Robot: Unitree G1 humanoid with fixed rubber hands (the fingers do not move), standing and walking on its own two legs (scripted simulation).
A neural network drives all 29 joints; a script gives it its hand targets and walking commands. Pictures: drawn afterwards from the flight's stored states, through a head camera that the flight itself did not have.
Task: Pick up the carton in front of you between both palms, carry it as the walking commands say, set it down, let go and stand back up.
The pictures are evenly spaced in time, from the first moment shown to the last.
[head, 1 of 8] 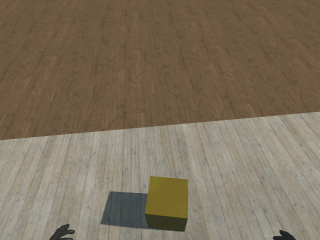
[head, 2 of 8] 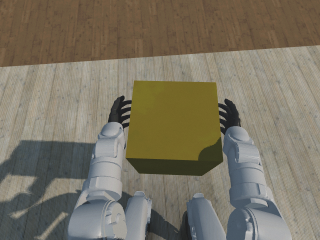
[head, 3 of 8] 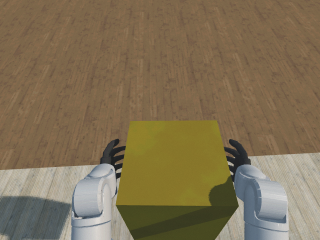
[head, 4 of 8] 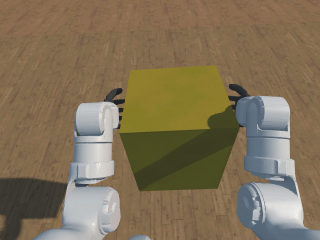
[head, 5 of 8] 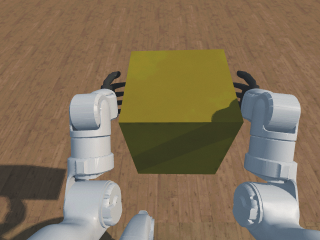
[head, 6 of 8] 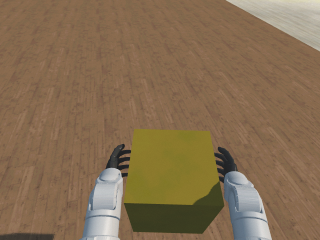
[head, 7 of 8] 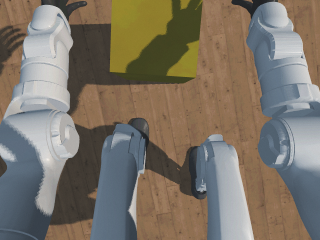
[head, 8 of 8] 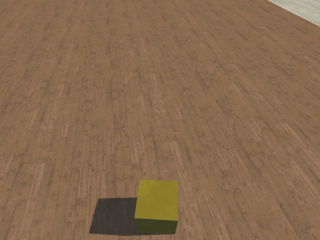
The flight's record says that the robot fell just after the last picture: no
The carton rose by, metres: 1.04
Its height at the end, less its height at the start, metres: +0.30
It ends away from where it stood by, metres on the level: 5.13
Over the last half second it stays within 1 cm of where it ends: yes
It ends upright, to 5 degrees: yes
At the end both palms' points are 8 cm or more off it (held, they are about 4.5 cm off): yes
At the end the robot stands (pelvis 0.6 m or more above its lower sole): yes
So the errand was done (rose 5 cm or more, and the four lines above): yes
